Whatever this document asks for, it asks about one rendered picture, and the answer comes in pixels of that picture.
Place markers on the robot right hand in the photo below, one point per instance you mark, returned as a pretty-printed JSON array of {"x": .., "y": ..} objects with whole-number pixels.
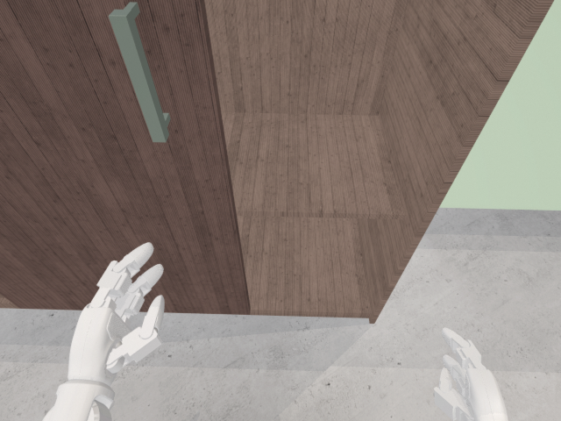
[{"x": 476, "y": 385}]

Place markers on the left robot forearm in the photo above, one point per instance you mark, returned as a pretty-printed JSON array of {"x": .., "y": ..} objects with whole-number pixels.
[{"x": 82, "y": 400}]

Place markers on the robot left hand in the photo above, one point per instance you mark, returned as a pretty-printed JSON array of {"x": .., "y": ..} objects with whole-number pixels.
[{"x": 106, "y": 320}]

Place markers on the handle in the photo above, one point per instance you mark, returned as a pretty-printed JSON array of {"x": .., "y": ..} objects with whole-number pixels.
[{"x": 126, "y": 32}]

